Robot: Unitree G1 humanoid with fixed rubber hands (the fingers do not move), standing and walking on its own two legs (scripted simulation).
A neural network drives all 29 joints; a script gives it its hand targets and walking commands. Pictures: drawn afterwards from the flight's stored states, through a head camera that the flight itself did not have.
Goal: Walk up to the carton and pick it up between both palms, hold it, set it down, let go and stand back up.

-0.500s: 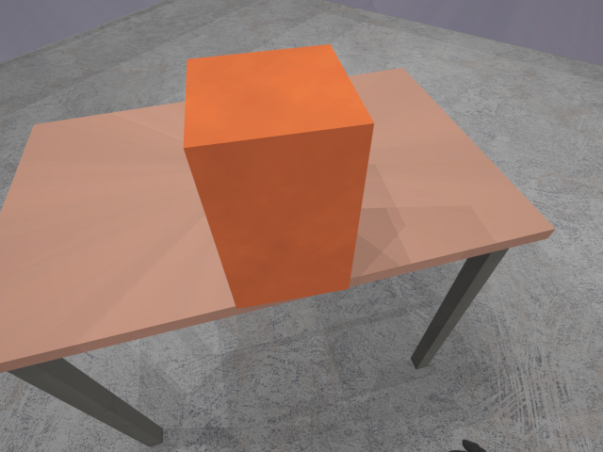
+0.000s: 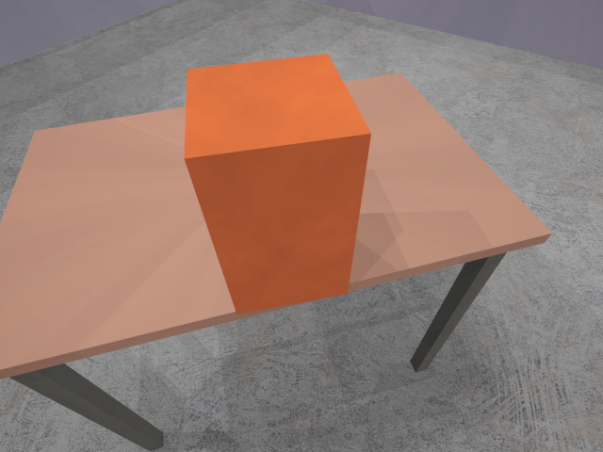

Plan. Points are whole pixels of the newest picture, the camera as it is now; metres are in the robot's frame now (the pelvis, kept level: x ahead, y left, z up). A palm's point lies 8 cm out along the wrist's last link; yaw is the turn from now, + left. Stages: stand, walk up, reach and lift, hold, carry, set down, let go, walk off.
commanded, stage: stand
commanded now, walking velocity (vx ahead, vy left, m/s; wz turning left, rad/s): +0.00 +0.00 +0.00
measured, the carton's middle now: (278, 196) +0.42 +0.05 +0.12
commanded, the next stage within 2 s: walk up in 0.38 s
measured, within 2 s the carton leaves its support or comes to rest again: neither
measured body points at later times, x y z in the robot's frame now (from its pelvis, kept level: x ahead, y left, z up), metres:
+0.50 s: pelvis +0.00 +0.00 +0.01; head +0.01 +0.00 +0.46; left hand -0.01 +0.22 -0.16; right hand -0.01 -0.21 -0.15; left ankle +0.00 +0.12 -0.74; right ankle +0.00 -0.12 -0.73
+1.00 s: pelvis +0.03 -0.05 +0.00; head +0.06 -0.04 +0.45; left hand +0.01 +0.20 -0.15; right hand +0.06 -0.30 -0.14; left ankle +0.02 +0.06 -0.71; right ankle +0.02 -0.14 -0.74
